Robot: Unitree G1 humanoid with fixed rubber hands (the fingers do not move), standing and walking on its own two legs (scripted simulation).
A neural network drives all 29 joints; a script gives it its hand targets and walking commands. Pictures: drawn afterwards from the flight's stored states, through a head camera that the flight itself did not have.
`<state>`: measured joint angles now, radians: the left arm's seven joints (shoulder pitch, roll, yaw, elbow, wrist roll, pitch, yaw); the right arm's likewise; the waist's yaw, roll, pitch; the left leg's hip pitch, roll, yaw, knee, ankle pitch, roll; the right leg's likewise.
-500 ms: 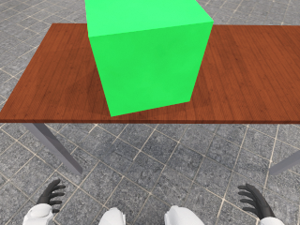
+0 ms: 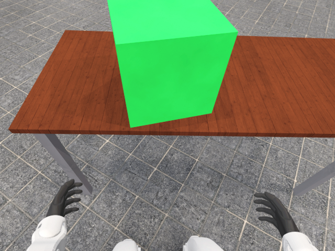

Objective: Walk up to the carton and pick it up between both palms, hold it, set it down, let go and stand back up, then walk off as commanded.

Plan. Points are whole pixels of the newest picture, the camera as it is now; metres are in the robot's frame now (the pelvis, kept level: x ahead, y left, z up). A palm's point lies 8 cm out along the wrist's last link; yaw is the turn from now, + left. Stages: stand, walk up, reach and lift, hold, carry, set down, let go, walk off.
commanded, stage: reach and lift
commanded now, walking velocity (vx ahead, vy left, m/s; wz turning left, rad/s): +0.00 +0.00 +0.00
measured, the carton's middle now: (163, 58) +0.63 +0.02 +0.09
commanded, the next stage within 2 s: none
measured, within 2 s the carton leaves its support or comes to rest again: neither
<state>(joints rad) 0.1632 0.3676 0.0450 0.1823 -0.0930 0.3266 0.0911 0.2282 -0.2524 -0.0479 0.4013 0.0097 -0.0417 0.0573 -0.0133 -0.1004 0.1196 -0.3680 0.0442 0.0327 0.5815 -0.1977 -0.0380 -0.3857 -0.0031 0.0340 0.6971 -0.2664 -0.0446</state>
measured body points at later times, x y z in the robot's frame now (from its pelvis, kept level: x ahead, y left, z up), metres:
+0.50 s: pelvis +0.02 -0.02 +0.01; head +0.02 -0.01 +0.46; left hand +0.25 +0.20 +0.03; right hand +0.23 -0.29 +0.01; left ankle +0.09 +0.16 -0.72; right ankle +0.07 -0.10 -0.72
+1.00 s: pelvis +0.05 -0.01 +0.02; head +0.08 -0.02 +0.47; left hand +0.31 +0.20 +0.06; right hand +0.29 -0.27 +0.04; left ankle +0.09 +0.16 -0.72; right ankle +0.07 -0.10 -0.72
